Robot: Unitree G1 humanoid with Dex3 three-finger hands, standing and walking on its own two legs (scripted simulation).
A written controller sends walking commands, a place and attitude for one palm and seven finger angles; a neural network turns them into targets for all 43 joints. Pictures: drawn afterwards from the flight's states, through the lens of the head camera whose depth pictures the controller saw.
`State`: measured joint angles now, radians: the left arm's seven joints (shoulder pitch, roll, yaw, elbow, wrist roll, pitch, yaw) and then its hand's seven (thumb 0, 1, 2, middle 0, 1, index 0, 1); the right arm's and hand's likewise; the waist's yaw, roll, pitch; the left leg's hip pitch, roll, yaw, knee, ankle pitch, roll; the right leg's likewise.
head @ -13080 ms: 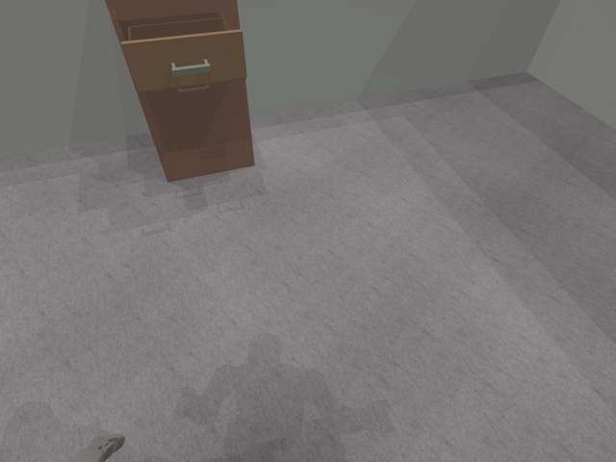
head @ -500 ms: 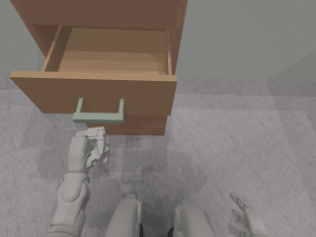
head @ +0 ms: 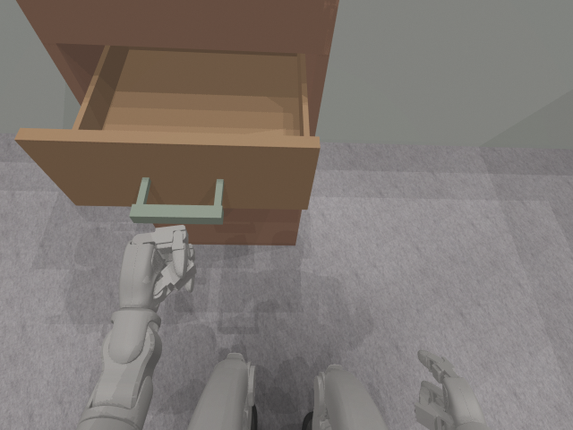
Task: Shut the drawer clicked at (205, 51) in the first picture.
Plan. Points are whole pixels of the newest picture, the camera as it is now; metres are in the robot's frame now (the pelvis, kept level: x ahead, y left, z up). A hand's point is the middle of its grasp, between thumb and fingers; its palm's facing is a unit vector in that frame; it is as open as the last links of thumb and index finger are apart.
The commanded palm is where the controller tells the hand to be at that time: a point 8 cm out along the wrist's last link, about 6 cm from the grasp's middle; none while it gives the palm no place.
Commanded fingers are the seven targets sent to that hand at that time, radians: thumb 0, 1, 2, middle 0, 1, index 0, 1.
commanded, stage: push the drawer shut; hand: left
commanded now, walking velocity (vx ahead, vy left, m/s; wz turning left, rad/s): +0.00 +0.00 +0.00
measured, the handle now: (180, 200) +0.42 +0.17 +0.02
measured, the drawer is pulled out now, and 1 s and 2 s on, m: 0.19 0.10 0.00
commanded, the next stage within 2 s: none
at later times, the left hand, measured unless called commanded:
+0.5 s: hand (193, 241) +0.36 +0.15 +0.00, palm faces +0.03 -1.00 -0.04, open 2.7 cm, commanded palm +0.37 +0.19 +0.02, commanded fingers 0.00 0.90 0.90 -1.40 -1.60 -1.40 -1.60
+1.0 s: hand (199, 196) +0.44 +0.15 +0.01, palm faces +0.04 -1.00 -0.04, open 3.0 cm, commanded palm +0.43 +0.19 +0.02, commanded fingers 0.00 0.90 0.90 -1.40 -1.60 -1.40 -1.60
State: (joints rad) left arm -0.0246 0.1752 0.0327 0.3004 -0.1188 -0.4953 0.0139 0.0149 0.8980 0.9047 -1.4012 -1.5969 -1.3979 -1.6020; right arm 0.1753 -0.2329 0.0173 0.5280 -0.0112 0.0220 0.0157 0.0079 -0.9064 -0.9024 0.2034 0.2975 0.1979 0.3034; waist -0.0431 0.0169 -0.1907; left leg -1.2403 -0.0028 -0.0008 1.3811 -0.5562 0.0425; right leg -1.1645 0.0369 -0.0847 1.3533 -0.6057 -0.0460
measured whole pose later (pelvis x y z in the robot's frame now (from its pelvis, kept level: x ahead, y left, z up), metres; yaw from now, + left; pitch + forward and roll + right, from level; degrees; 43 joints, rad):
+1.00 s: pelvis -0.02 +0.00 -0.01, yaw -1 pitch +26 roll -4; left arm -0.62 0.28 0.21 0.91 -0.09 -0.54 -0.02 -0.01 0.78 0.95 -1.40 -1.60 -1.40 -1.60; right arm 0.26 -0.25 0.03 0.64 -0.02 0.01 0.00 0.01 -0.91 -0.90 0.20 0.30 0.20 0.30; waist -0.12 0.03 -0.17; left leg -1.35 0.00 0.00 1.40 -0.52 0.05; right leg -1.27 0.04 -0.09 1.37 -0.56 -0.04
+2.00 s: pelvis -0.03 +0.00 -0.03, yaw -2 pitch +32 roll -6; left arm -1.06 0.52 0.36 1.26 0.01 -0.49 -0.05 -0.08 0.70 1.02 -1.40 -1.60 -1.40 -1.60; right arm 0.32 -0.26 0.08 0.64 -0.06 0.08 0.02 0.00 -0.91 -0.90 0.20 0.30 0.20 0.30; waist -0.23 0.04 -0.15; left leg -1.52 0.02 -0.04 1.48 -0.52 0.04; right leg -1.42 0.06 -0.13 1.42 -0.56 -0.05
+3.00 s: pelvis +0.01 +0.01 -0.01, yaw -3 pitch +31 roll -5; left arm -0.85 0.39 0.35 1.04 -0.05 -0.48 -0.02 0.00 0.88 0.90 -1.40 -1.60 -1.40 -1.60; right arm 0.31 -0.24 0.04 0.61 -0.05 0.10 0.06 0.00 -0.91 -0.90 0.20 0.30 0.20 0.30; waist -0.18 0.05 -0.16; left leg -1.40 0.02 0.00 1.40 -0.56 0.06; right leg -1.32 0.06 -0.08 1.35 -0.58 -0.03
